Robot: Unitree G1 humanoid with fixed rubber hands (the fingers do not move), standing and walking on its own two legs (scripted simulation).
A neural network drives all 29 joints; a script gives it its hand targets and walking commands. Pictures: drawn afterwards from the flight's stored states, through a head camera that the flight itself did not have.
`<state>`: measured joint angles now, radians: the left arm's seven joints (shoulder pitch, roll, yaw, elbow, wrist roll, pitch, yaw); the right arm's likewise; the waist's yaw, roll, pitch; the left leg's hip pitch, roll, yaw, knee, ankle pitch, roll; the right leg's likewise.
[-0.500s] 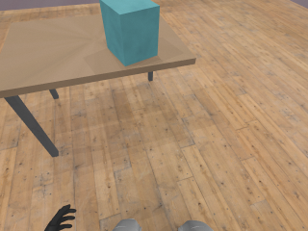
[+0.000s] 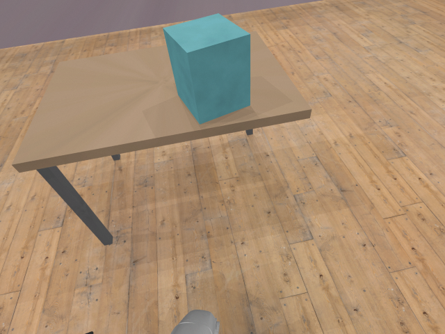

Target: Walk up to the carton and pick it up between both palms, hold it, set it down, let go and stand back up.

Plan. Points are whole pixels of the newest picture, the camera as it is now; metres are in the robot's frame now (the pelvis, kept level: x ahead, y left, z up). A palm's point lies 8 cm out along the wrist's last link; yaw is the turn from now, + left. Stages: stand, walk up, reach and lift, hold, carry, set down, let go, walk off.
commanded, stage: walk up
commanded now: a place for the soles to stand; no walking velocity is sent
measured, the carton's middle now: (209, 68) +0.89 +0.12 +0.02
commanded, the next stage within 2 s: none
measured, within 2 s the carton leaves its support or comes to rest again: neither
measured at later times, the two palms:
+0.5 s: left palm (92, 311) +0.17 +0.32 -0.12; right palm (412, 325) +0.16 -0.29 -0.09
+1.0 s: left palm (89, 300) +0.18 +0.31 -0.08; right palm (424, 321) +0.17 -0.33 -0.13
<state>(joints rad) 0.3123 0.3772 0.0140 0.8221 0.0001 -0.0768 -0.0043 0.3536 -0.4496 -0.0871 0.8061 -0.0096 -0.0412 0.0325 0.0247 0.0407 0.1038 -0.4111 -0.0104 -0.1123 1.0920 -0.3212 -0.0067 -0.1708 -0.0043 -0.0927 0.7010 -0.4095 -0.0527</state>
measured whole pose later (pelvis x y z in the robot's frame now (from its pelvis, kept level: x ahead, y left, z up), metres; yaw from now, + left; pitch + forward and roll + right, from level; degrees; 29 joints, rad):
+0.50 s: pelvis +0.10 +0.03 -0.01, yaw +3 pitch -4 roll +0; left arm 0.22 0.38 0.01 0.82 0.00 -0.05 0.00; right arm 0.35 -0.38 -0.09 0.79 -0.01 -0.07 0.02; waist 0.01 -0.05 0.12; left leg -0.38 -0.04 -0.03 0.78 -0.33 0.03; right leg -0.50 -0.03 -0.10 1.02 -0.48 -0.04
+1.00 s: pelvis +0.12 +0.00 -0.01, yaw +4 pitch -5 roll +2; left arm 0.22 0.38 0.01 0.82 0.00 -0.05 0.00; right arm 0.34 -0.46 -0.08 0.87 -0.01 0.01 0.00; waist 0.01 0.05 0.13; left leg -0.41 -0.04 -0.06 1.07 -0.41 0.00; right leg -0.36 -0.04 -0.12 0.80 -0.36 -0.07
